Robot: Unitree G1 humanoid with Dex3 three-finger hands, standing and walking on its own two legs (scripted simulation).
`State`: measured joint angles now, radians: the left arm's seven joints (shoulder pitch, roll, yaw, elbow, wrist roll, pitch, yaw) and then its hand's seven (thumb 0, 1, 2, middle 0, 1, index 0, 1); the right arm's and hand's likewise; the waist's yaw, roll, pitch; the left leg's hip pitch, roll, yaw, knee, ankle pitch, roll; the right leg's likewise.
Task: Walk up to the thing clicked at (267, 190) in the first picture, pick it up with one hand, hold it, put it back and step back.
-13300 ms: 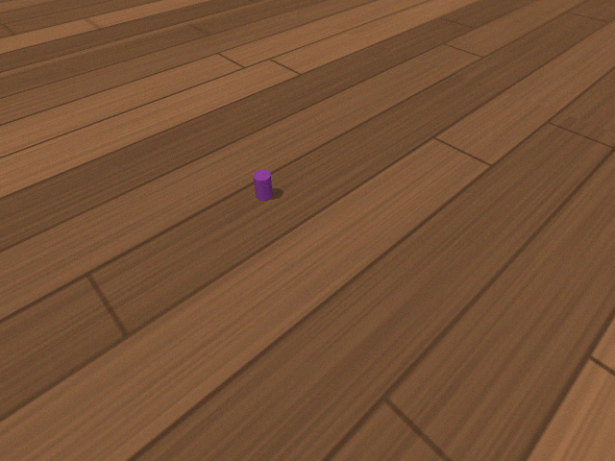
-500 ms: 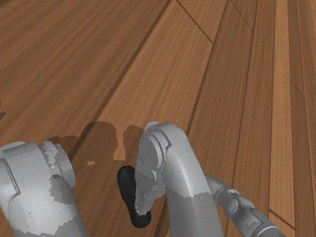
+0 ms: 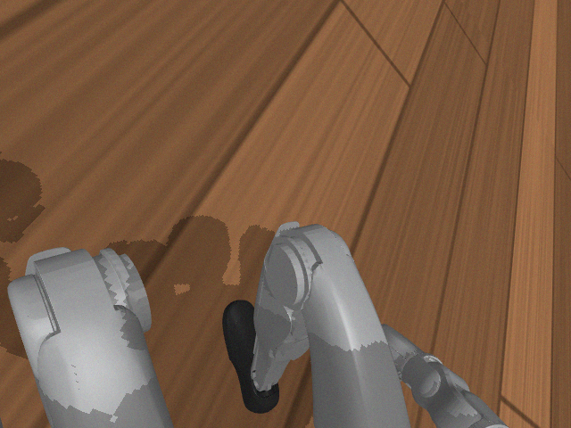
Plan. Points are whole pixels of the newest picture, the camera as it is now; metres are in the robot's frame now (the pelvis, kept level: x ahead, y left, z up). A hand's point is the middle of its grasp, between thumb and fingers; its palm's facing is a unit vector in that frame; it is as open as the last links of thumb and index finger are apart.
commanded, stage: settle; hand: left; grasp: from the side
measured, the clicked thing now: out of the picture +0.41 +0.32 -0.21
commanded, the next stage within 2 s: lift in 1.46 s
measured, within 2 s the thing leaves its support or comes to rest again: neither
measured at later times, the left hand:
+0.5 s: hand out of the picture +0.36 +0.35 -0.05, palm faces +0.42 -0.91 -0.06, open 11.4 cm
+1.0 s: hand out of the picture +0.39 +0.34 +0.01, palm faces +0.42 -0.91 -0.06, open 11.5 cm
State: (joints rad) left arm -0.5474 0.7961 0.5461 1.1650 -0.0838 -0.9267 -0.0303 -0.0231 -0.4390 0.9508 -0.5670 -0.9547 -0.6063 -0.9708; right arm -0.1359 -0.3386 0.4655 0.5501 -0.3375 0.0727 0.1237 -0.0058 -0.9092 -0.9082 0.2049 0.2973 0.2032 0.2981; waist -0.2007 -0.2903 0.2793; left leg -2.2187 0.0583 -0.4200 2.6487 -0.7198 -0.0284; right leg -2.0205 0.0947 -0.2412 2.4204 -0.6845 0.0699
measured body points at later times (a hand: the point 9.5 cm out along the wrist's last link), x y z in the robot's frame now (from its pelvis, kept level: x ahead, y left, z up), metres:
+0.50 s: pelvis +0.00 -0.01 +0.03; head +0.18 +0.14 +0.41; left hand +0.33 +0.39 -0.05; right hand +0.20 -0.24 -0.05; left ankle +0.08 +0.13 -0.26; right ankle +0.13 -0.13 -0.26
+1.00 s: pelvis +0.02 -0.02 +0.05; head +0.21 +0.08 +0.45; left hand +0.36 +0.38 +0.02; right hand +0.20 -0.26 -0.06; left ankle +0.08 +0.13 -0.26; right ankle +0.13 -0.13 -0.26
